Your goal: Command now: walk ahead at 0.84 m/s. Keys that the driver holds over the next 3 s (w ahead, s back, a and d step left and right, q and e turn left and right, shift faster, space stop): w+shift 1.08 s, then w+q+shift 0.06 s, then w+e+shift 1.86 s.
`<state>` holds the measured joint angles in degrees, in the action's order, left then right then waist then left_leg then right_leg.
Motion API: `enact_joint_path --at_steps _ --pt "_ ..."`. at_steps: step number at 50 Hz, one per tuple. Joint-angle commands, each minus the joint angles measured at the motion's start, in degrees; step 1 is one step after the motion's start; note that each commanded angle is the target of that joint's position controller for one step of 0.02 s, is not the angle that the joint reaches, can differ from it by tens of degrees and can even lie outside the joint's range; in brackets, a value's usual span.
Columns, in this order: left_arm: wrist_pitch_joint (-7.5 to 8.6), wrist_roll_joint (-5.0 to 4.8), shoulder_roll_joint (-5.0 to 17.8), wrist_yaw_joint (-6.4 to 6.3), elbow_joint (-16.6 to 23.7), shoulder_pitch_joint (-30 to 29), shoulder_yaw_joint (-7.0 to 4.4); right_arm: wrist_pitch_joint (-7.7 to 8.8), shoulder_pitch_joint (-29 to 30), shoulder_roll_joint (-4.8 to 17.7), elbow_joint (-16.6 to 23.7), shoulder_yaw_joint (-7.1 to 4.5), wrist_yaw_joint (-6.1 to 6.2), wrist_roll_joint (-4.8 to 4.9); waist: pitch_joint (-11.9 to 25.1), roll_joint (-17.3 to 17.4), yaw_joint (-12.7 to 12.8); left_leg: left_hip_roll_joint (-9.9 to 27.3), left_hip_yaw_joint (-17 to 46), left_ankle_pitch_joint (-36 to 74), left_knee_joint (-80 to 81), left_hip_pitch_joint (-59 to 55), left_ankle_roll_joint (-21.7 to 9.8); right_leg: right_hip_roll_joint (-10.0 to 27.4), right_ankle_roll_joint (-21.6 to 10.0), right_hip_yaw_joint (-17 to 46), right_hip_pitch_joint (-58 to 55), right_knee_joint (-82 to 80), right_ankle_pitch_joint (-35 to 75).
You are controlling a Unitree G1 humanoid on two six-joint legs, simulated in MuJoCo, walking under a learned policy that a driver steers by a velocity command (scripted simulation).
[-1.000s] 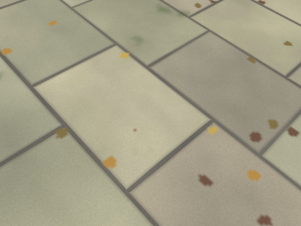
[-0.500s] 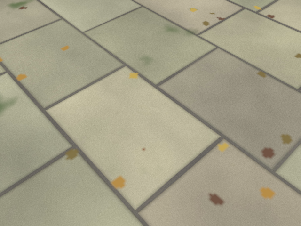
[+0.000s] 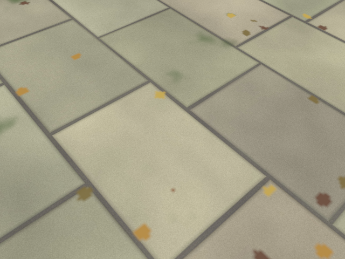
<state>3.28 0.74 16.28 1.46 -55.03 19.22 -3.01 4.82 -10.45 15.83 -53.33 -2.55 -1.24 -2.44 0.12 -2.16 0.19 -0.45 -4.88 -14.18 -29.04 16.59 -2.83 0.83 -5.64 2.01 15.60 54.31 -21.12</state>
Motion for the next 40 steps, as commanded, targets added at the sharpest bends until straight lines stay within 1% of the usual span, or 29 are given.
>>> enact_joint_path --at_steps 1,2,3,5,8,9,10,12,13,14,15,17,18,19,20,21,22,23,24,25,26,27,28,30,33,35,37,38,40 --pt "1.89 0.41 4.7 0.91 7.1 -6.4 -0.56 0.59 -9.6 8.0 -1.1 -1.68 0.56 0.82 -0.4 6.0 -2.5 16.4 28.4 -25.4 20.7 -22.0 -6.6 4.0 -1.3 3.3 31.5 13.4 6.8" --pt "1.26 1.44 4.6 1.32 6.9 -6.0 -0.54 0.95 -8.8 6.4 -1.1 -1.01 0.68 1.13 -1.6 6.4 -1.0 15.0 25.4 -22.8 22.7 -18.4 -5.9 5.1 -0.1 2.5 29.6 11.8 7.9" --pt "0.48 1.82 3.9 1.84 7.1 -6.6 -0.29 1.32 -8.8 5.3 -1.4 -0.58 0.8 1.09 -3.0 7.1 -0.5 13.9 23.1 -20.4 24.3 -16.0 -6.0 5.8 1.2 1.5 29.0 11.5 9.4" --pt "-0.63 1.69 2.9 2.42 8.6 -10.6 0.03 1.95 -11.3 4.9 -2.6 -0.42 0.86 1.41 -6.4 6.0 -0.5 12.5 19.2 -14.2 26.6 -14.4 -6.9 6.3 2.8 -0.4 32.3 10.4 13.2" --pt "-0.97 1.32 2.8 2.48 11.9 -19.2 0.43 2.48 -14.5 4.7 -3.6 -0.29 0.54 1.71 -9.6 4.3 -1.9 10.2 13.1 -3.5 29.4 -12.8 -7.9 5.7 4.3 -3.7 33.6 1.9 18.5" --pt "-0.91 1.16 2.5 2.47 12.7 -21.3 0.66 2.63 -15.4 4.1 -3.9 -0.05 0.51 1.86 -10.1 3.5 -2.3 9.2 11.0 1.1 29.7 -12.9 -7.7 5.1 4.4 -5.0 32.5 -1.5 20.5" --pt "-0.79 0.95 1.7 2.54 13.8 -23.0 1.16 2.84 -15.4 4.4 -3.9 -0.03 0.6 1.77 -10.6 4.7 -2.0 9.3 9.7 4.8 30.7 -12.0 -8.0 5.1 4.1 -5.6 30.1 -6.0 22.7" --pt "-0.67 0.71 1.3 2.68 15.3 -26.3 1.71 3.24 -16.5 4.5 -4.5 0.1 1.01 2.12 -11.6 4.2 -2.3 10.2 7.3 13.3 34.0 -13.1 -7.9 4.3 2.6 -7.4 25.5 -13.3 25.9" --pt "-0.8 0.49 1.3 2.53 15.2 -26.3 1.79 3.18 -16.8 4.5 -4.8 0.23 1.09 2.4 -10.6 3.6 -2.3 9.5 5.5 19.2 33.9 -16.0 -7.5 3.0 1.7 -9.1 24.1 -14.9 26.1" --pt "-0.51 0.51 1.0 2.38 16.3 -27.4 2.14 3.23 -17.4 5.6 -5.2 0.09 1.23 2.29 -11.2 5.2 -2.0 11.4 5.0 26.6 32.9 -17.4 -7.6 3.2 0.5 -8.9 22.0 -17.8 25.7" --pt "-0.4 0.57 1.7 2.01 16.3 -27.0 1.99 3.07 -17.3 5.8 -5.6 0.11 1.3 2.08 -10.0 4.8 -1.1 11.3 3.0 39.4 30.1 -21.3 -7.0 1.3 -0.7 -10.2 20.0 -19.4 23.8" --pt "-0.22 0.76 3.9 0.99 15.0 -21.7 1.19 2.25 -17.8 8.6 -5.8 -0.59 1.91 0.92 -3.3 8.0 1.8 12.5 1.7 65.7 18.6 -27.5 -5.9 -3.7 -2.3 -12.0 11.9 -19.6 17.2" --pt "-0.09 0.75 5.9 0.36 12.9 -13.2 0.39 1.45 -17.5 10.3 -6.0 -1.12 2.45 0.09 1.7 9.6 6.0 13.4 1.5 73.1 7.3 -28.0 -5.4 -5.5 -3.4 -11.0 3.5 -19.2 13.4" --pt "0.02 0.68 7.7 -0.53 8.7 0.1 -0.73 0.46 -15.7 11.6 -5.7 -1.69 2.84 -0.25 7.8 9.5 12.0 12.8 0.7 71.7 -8.7 -24.3 -4.8 -6.3 -4.3 -10.6 -9.5 -21.5 10.8" --pt "-0.02 1.47 11.3 -1.61 5.7 11.5 -2.12 0.39 -15.2 9.0 -4.8 -1.24 2.7 -0.42 14.1 7.1 15.6 10.0 1.2 55.6 -28.1 -11.5 -4.9 1.4 -5.7 -2.0 -25.9 -19.8 -0.3" --pt "0.26 3.36 17.0 -1.78 4.9 11.9 -3.79 1.24 -22.2 -2.5 -2.5 1.12 0.44 2.25 19.6 -12.0 7.1 -1.8 4.3 -1.2 -52.7 14.8 -2.6 19.3 -13.3 31.8 -42.3 -28.4 -22.7" --pt "0.11 1.2 13.7 -0.65 4.7 8.9 -3.7 2.53 -17.5 3.6 -2.0 -0.12 0.33 2.55 20.4 -7.6 8.3 -3.6 12.8 -8.7 -58.3 22.2 -4.8 19.6 -13.1 49.2 -40.1 -40.8 -28.9" --pt "0.63 1.41 10.7 -0.49 4.9 2.0 -3.23 2.77 -10.0 5.0 0.8 -0.52 0.71 2.86 8.1 -4.0 5.7 0.8 11.2 -2.3 -58.3 26.9 -5.4 17.9 -11.3 37.4 -30.9 -40.9 -21.3" --pt "1.25 1.29 6.5 -0.19 4.6 -0.2 -2.36 2.94 -7.5 4.4 1.5 -0.1 0.71 2.33 4.3 3.4 4.3 3.5 10.7 1.3 -54.4 24.5 -5.6 16.7 -10.4 29.2 -21.7 -41.4 -11.7" --pt "1.7 1.54 4.0 -0.28 3.8 -1.4 -1.63 2.39 -6.4 2.9 1.6 0.14 0.42 1.6 0.9 5.2 2.0 5.2 10.9 1.8 -51.3 21.1 -5.4 14.0 -8.5 22.9 -13.5 -42.7 -6.9" --pt "2.08 1.53 2.2 -0.49 2.7 -1.7 -0.81 1.36 -7.9 1.6 2.3 0.5 -0.1 0.67 -0.1 3.1 -1.0 6.1 11.1 1.6 -48.7 17.9 -4.5 12.5 -7.6 19.0 -7.6 -43.8 -5.8" --pt "2.55 1.2 1.2 -0.56 1.8 -1.2 -0.37 0.34 -7.6 0.1 2.4 0.88 -0.65 0.11 -1.8 2.3 -2.1 7.1 11.0 1.0 -46.6 17.1 -3.7 11.3 -7.1 16.2 -4.0 -45.7 -5.9" --pt "3.08 0.51 1.6 -0.64 1.1 -0.3 -0.39 -0.39 -6.0 -0.7 3.5 1.19 -1.09 -0.07 -4.2 1.6 -2.7 8.1 10.3 1.1 -44.6 18.9 -2.8 10.6 -7.1 14.0 -1.8 -47.7 -5.8" --pt "3.9 0.05 2.9 -0.57 0.4 1.9 -0.54 -1.06 0.8 -0.3 6.5 1.65 -1.57 -0.32 -8.3 1.3 -2.2 9.8 7.7 5.3 -39.2 24.7 -1.2 9.6 -7.6 10.3 -0.1 -51.3 -1.7" --pt "4.65 -0.55 2.7 -0.16 0.3 4.4 -0.34 -0.44 10.7 0.5 10.7 2.43 -2.16 -0.1 -11.4 2.7 -0.3 9.3 3.0 17.0 -20.6 22.7 -0.2 5.0 -6.3 1.4 1.1 -53.7 13.7" --pt "5.31 -1.25 4.2 -0.42 -0.2 6.8 -0.52 -0.06 14.9 -0.5 12.0 3.13 -2.89 0.82 -10.9 2.1 1.3 6.9 -0.5 25.1 -10.1 13.8 -1.1 5.3 -5.5 -0.9 1.3 -57.8 22.8" --pt "5.36 -1.44 6.0 -0.62 -0.9 8.7 -0.61 -0.21 15.9 0.2 12.4 3.04 -2.59 1.36 -9.7 1.5 1.8 5.1 -1.6 28.2 -5.2 13.5 -2.3 6.7 -4.5 -2.8 -8.6 -57.5 36.2" --pt "5.19 -1.29 6.6 -0.75 -1.3 9.5 -0.64 0.0 16.5 1.0 12.9 2.96 -2.22 1.15 -9.4 0.6 1.8 4.2 -2.0 27.1 -2.5 13.8 -3.1 7.7 -4.0 -3.6 -14.0 -55.0 45.1" --pt "4.19 -0.18 8.7 -1.46 -1.9 10.2 -0.87 0.16 13.7 3.2 12.6 2.02 -1.32 0.58 -4.2 -2.4 0.0 -0.7 -3.9 18.7 -1.4 10.0 -4.5 9.0 -2.6 -4.7 -23.8 -45.8 68.3"
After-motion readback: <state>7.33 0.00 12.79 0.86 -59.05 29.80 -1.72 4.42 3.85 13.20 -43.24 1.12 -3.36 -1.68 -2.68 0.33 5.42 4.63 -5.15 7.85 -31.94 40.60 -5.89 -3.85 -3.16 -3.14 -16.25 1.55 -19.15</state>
